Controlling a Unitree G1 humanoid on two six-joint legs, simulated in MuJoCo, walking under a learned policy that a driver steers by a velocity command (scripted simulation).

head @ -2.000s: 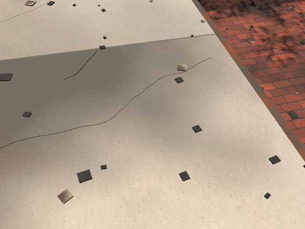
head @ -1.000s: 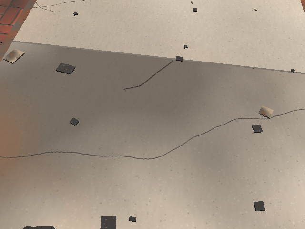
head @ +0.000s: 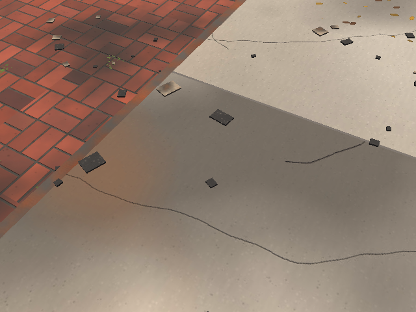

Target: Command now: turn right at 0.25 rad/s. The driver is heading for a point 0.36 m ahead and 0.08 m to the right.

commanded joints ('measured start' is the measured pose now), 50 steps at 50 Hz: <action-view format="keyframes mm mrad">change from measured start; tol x32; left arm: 1 -62 188 49 -87 -7 -19 3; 50 -115 49 36 -207 -8 -75 -1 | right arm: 1 6 -164 -62 -55 -3 -5 -27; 50 156 -210 -76 -13 46 -51 1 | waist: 1 -50 -131 -26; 10 -60 252 -72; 22 -11 129 -130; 24 -26 -334 -104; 50 -12 202 37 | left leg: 1 57 24 8 6 11 -4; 11 125 483 -383 -262 273 298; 20 127 353 25 -145 395 170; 26 -473 68 -62 718 -371 -92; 45 15 120 -93 12 284 11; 50 -163 211 -450 -218 -509 184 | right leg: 1 -98 -95 175 -148 230 -120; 7 -193 -64 236 -90 112 -118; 12 -392 -9 65 656 -295 16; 22 24 55 -127 -42 75 -49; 24 303 -267 394 -151 706 -236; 50 -85 65 -9 73 -277 -113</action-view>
